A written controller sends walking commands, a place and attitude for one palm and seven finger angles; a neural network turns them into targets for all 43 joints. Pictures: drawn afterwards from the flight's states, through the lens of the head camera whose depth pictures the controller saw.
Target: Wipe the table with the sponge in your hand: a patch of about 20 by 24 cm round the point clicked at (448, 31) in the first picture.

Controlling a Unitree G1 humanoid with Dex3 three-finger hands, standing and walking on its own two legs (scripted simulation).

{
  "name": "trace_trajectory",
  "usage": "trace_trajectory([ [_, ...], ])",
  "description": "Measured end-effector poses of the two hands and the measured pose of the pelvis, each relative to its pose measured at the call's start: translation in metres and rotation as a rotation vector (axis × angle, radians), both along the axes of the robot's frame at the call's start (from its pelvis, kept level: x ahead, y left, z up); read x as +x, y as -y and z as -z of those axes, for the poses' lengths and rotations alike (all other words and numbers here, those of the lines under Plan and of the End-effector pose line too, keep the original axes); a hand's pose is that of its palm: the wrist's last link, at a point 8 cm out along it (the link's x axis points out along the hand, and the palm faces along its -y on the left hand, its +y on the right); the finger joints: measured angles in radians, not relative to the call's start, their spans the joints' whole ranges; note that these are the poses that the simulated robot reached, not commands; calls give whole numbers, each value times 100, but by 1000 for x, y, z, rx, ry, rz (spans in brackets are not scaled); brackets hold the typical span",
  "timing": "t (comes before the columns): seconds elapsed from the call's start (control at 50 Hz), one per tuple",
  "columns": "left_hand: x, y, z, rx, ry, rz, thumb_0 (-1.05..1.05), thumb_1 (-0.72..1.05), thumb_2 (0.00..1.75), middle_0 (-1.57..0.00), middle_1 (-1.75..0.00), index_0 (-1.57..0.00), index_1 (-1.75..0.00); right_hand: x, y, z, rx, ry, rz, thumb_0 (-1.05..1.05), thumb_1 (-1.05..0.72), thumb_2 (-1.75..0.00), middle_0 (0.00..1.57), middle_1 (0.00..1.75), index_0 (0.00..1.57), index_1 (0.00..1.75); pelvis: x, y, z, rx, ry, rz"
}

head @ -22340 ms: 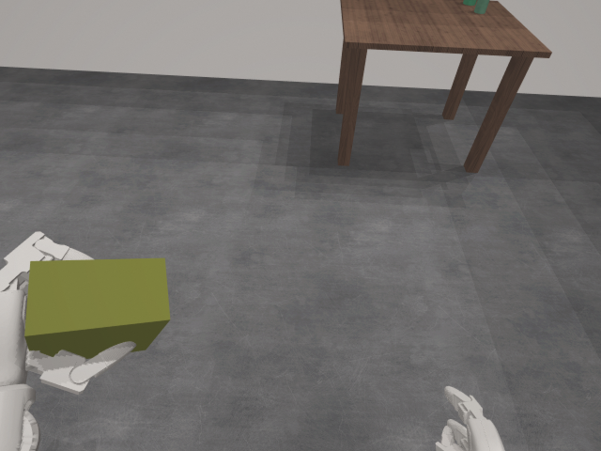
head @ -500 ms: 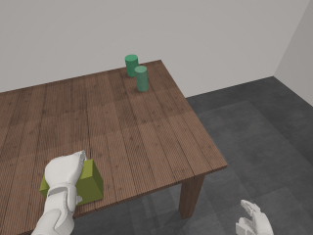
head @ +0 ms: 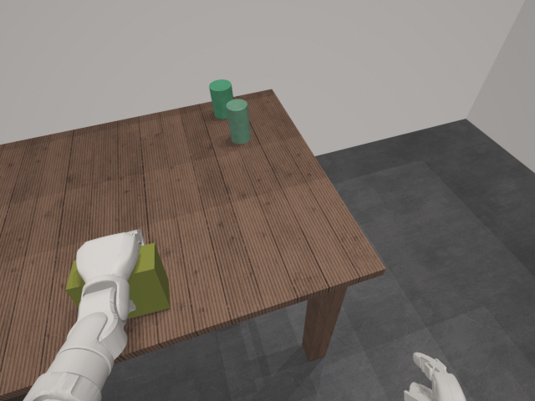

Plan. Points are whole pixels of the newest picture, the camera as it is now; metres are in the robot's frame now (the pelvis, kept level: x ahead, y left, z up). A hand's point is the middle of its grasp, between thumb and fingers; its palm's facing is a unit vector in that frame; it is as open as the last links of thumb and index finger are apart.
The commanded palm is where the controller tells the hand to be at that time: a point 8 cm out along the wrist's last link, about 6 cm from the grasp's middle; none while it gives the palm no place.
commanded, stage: wipe forward along the first lane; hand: left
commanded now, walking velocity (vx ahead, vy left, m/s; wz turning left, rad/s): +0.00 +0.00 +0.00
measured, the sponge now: (126, 291) +0.29 +0.29 -0.05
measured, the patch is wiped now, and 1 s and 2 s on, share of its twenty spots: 0.15 0.15 0.40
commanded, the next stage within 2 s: slide across to the middle lane in 1.24 s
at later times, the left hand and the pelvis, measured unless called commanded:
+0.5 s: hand (121, 249) +0.35 +0.31 -0.01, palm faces -0.13 +0.01 -0.99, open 10.4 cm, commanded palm +0.34 +0.31 +0.02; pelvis -0.01 +0.00 -0.01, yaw -1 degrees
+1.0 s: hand (119, 225) +0.40 +0.34 -0.01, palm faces -0.14 +0.02 -0.99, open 10.4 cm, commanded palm +0.39 +0.33 +0.02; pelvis -0.01 +0.01 -0.02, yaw -1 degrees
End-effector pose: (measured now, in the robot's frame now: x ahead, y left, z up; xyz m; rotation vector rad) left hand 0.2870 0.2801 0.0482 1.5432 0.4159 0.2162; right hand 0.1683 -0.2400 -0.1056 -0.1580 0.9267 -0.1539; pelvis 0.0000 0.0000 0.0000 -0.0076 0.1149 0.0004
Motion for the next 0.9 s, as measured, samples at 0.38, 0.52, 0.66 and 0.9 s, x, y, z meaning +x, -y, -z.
trace_trajectory([
  [0.38,40,-14,4,36,-10,9,1,-54,103,-72,-129,-74,-128,-71,28,25,-37,-168,95,1,-91,-90,20,30,20,30,-9,4,11,-8,-77,9],
  [0.52,53,-22,3,37,-9,6,1,-54,103,-72,-129,-74,-128,-84,30,28,-40,-190,110,1,-91,-90,20,30,20,30,-12,4,14,-13,-97,11],
  [0.66,66,-28,3,42,-17,7,1,-54,103,-72,-129,-73,-129,-94,28,29,-43,-209,116,1,-91,-90,20,30,20,30,-13,1,16,-19,-116,12],
  [0.9,94,-42,3,45,-22,9,2,-55,104,-72,-129,-73,-129,-110,24,30,-60,-264,133,1,-91,-90,20,30,20,30,-11,-8,20,-31,-157,13],
])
